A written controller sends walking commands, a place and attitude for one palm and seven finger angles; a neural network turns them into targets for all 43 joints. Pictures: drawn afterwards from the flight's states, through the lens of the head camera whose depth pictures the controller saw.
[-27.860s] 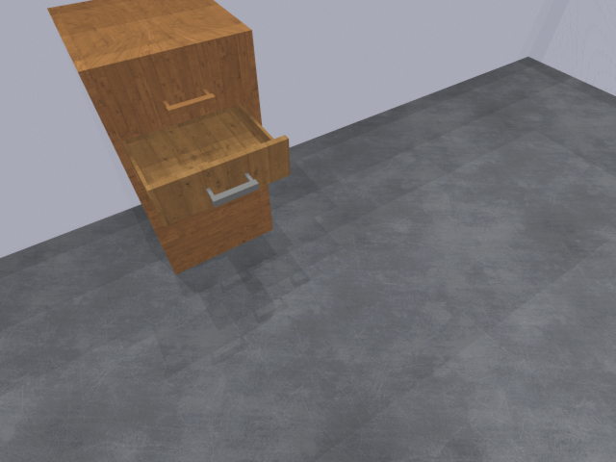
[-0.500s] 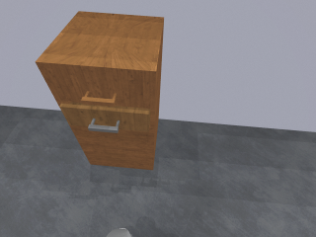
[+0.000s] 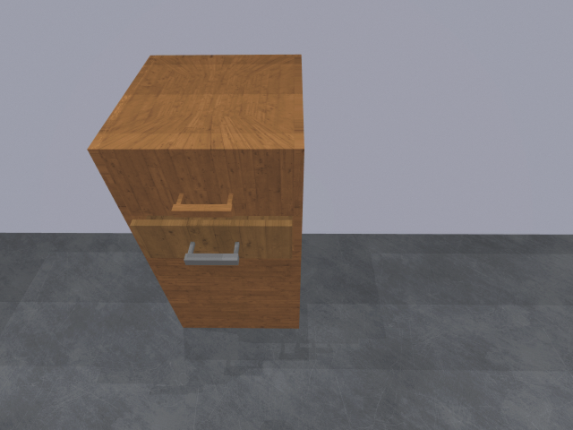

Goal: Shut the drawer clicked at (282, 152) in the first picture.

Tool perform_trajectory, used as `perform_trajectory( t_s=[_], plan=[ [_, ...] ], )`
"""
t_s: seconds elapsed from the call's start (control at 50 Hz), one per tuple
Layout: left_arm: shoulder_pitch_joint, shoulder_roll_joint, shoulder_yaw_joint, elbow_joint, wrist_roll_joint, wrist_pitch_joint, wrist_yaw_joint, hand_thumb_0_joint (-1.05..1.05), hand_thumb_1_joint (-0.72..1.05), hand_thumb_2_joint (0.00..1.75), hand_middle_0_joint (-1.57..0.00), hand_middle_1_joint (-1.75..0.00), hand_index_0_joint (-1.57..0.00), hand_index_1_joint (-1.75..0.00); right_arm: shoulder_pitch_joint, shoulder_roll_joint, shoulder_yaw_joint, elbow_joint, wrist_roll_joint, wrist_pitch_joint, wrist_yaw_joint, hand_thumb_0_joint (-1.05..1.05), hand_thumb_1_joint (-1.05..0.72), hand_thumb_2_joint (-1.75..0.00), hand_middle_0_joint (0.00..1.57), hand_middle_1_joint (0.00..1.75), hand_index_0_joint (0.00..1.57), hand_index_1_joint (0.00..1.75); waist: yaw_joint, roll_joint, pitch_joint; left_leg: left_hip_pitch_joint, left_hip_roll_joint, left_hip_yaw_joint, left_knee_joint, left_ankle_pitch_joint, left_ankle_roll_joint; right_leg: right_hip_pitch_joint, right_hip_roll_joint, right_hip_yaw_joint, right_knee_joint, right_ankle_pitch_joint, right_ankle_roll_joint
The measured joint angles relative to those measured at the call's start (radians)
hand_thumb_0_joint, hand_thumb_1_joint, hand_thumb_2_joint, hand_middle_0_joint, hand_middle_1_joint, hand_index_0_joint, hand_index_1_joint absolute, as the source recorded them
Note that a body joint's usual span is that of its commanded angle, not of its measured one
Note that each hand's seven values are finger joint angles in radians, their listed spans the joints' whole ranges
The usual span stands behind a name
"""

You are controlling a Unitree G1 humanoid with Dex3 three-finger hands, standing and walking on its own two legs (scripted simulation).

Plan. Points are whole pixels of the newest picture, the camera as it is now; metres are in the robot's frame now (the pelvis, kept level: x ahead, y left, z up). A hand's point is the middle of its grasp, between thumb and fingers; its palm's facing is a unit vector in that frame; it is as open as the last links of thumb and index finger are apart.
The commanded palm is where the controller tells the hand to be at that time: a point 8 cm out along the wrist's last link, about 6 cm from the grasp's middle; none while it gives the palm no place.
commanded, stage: come to a stop and stand still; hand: left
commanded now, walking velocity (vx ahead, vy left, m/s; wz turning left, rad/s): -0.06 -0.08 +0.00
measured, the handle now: (213, 252) +0.55 +0.21 -0.21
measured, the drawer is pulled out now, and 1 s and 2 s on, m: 0.03 0.03 0.03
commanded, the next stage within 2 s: look again from close up in 0.66 s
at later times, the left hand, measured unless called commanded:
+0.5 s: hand out of the picture +0.00 +0.15 -0.18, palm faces +0.02 -0.98 -0.18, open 7.4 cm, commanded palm none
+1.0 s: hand out of the picture +0.01 +0.16 -0.18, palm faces +0.01 -0.99 -0.16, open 7.4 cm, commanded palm none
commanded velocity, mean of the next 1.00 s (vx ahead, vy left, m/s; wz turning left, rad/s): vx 0.00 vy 0.00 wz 0.00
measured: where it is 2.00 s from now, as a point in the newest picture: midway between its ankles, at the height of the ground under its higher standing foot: outside the picture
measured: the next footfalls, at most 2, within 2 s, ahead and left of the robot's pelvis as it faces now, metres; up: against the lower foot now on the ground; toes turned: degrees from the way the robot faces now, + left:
none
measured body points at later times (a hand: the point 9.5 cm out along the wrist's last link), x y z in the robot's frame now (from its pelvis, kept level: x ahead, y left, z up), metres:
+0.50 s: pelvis +0.00 +0.00 +0.00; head +0.00 -0.01 +0.45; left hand +0.00 +0.21 -0.16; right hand +0.00 -0.21 -0.17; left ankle +0.02 +0.08 -0.74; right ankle -0.03 -0.08 -0.74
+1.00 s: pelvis +0.02 +0.00 +0.00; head +0.03 +0.01 +0.45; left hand +0.01 +0.21 -0.16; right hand +0.02 -0.21 -0.16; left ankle +0.02 +0.08 -0.74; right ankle -0.03 -0.08 -0.74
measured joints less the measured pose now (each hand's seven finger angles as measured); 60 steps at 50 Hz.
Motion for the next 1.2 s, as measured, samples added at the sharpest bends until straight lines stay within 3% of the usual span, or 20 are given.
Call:
perform_trajectory(
  t_s=[0.2,0.28,0.32,0.6,1.2],
  plan=[
    [0.036,-0.014,-0.017,0.039,-0.008,0.011,-0.005,0.01,0.94,0.9,-0.2,-0.3,-0.2,-0.29,0.018,0.031,0.018,0.062,0.002,0.002,-0.003,0.0,-0.91,-0.9,0.2,0.3,0.2,0.3,0.003,-0.012,0.014,0.011,0.023,-0.003,-0.025,0.018,-0.013,0.022,0.025,-0.001,-0.055,0.033,-0.011],
    [0.07,-0.037,-0.041,0.025,0.0,-0.011,0.01,0.0,0.93,0.9,-0.2,-0.3,-0.2,-0.29,0.019,0.012,0.013,0.015,0.0,0.013,0.016,0.0,-0.91,-0.9,0.2,0.3,0.2,0.3,-0.003,0.022,0.027,-0.062,0.055,-0.031,0.093,-0.034,-0.028,0.002,0.057,-0.022,-0.043,0.033,-0.017],
    [0.086,-0.043,-0.044,0.024,-0.001,-0.015,0.008,0.0,0.92,0.9,-0.2,-0.3,-0.2,-0.29,0.025,0.003,0.01,-0.005,-0.004,0.011,0.019,0.0,-0.91,-0.9,0.2,0.3,0.2,0.3,-0.012,0.03,0.024,-0.08,0.06,-0.04,0.132,-0.054,-0.016,-0.006,0.062,-0.031,-0.022,0.017,-0.022],
    [0.071,-0.015,-0.043,0.014,-0.005,-0.017,0.005,0.01,0.92,0.9,-0.2,-0.3,-0.2,-0.29,0.01,-0.004,0.029,0.006,-0.003,-0.013,0.003,0.01,-0.92,-0.9,0.2,0.3,0.2,0.3,0.015,-0.009,-0.001,-0.008,0.024,-0.012,0.075,-0.055,-0.004,0.024,0.025,-0.004,0.003,-0.02,-0.001],
    [0.079,-0.025,-0.051,0.059,-0.005,-0.014,0.002,0.0,0.91,0.9,-0.2,-0.3,-0.2,-0.29,-0.019,0.003,0.036,0.062,0.003,-0.022,0.0,0.0,-0.92,-0.9,0.2,0.3,0.2,0.3,0.024,-0.031,0.018,0.056,0.002,-0.004,-0.014,-0.035,0.006,0.079,0.009,0.009,-0.067,-0.005,0.014]
  ],
)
